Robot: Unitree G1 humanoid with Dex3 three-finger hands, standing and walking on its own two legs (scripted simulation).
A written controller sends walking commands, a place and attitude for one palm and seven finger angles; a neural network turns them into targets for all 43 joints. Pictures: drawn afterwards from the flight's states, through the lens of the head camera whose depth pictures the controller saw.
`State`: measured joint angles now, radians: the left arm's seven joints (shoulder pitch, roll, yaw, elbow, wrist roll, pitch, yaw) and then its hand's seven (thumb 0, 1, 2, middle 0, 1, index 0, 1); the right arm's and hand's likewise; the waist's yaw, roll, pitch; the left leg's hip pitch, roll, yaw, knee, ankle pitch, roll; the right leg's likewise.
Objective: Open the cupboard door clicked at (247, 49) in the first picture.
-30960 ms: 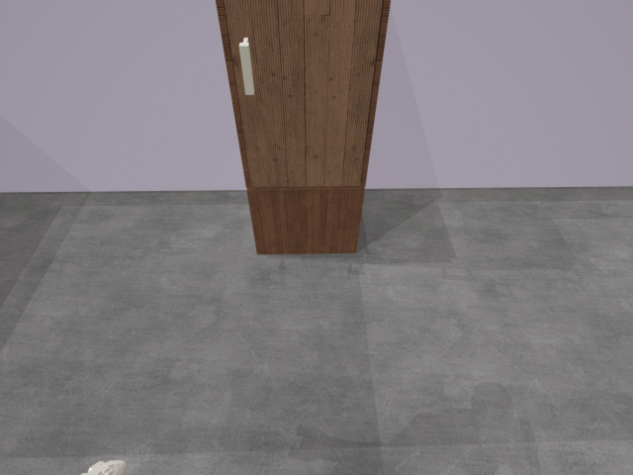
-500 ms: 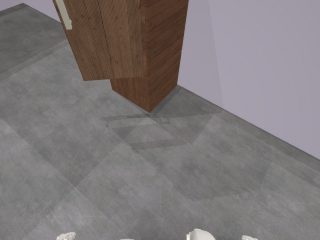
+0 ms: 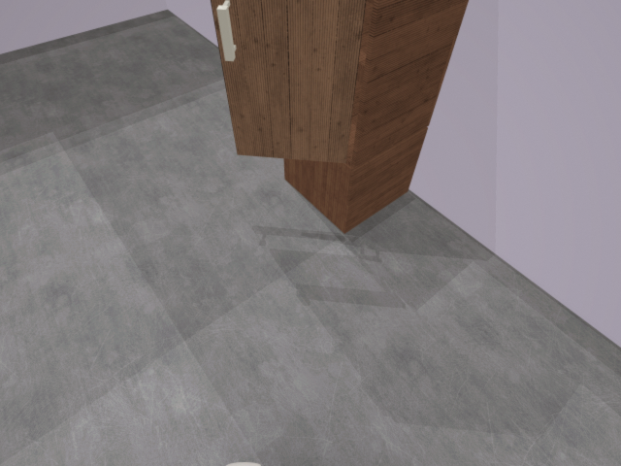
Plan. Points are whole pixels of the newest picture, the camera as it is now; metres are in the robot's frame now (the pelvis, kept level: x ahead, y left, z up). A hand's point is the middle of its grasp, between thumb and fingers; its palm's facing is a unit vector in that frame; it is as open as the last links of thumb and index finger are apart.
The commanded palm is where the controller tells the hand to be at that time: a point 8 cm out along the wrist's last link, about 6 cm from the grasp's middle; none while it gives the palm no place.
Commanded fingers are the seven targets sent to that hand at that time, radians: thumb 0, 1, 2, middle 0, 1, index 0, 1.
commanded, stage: take the last steps up to it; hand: left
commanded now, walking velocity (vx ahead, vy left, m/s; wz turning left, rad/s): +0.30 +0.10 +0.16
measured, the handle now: (228, 30) +1.03 +0.30 +0.04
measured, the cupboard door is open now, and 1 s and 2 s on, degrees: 45 45 45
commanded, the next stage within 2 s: come to a stop and stand still in 1.30 s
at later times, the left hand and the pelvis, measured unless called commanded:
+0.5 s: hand (200, 429) +0.18 +0.19 -0.17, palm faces +0.04 -0.98 -0.20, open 7.4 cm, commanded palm none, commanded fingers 0.00 0.90 0.90 -0.20 -0.30 -0.20 -0.30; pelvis +0.10 +0.00 -0.01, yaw +2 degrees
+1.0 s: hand (180, 415) +0.20 +0.23 -0.19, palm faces +0.17 -0.97 -0.15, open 7.4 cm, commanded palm none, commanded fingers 0.00 0.90 0.90 -0.20 -0.30 -0.20 -0.30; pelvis +0.28 +0.07 -0.01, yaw +5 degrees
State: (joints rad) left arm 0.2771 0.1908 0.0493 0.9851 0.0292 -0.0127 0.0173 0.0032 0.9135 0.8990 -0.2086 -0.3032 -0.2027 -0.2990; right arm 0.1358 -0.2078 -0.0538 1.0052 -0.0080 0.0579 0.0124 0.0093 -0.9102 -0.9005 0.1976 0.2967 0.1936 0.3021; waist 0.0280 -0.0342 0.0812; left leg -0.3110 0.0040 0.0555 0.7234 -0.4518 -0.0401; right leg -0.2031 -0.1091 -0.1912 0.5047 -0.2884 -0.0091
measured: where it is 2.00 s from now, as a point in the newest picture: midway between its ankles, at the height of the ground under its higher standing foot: (303, 368)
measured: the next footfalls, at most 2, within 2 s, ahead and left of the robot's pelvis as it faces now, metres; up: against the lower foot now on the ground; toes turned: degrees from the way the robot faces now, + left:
left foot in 0.06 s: +0.03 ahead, +0.12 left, +0.00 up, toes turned +5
right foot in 0.48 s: +0.19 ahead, -0.10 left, +0.00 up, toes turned -5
